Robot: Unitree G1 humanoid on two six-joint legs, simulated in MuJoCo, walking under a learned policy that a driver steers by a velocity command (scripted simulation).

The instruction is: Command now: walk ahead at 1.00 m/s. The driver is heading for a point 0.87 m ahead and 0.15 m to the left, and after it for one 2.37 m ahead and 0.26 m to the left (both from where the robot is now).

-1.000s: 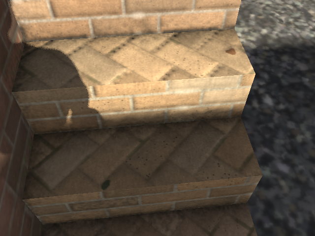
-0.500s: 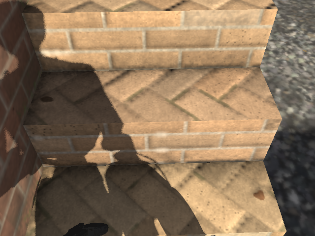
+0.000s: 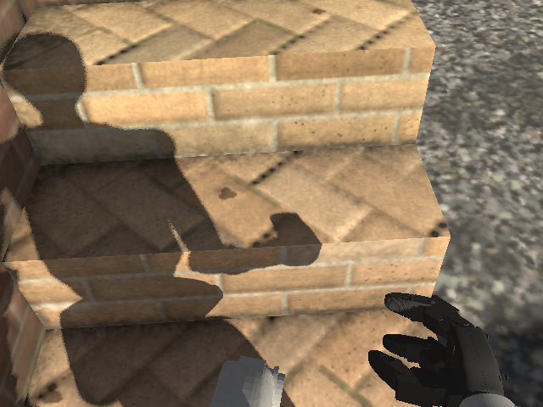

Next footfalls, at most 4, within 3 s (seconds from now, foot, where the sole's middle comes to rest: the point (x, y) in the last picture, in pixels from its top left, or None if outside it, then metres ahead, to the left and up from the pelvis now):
0.14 left None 0.17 0.10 -0.57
0.48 right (365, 372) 0.46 -0.10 -0.37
0.86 left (162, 206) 0.66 0.25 -0.16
1.36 right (234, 31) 0.89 0.12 0.05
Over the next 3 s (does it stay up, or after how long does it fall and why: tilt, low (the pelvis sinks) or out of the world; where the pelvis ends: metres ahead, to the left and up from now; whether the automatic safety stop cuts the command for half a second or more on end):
stays up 1.05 0.16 1.01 its command is cut before an obstacle after 0.9 s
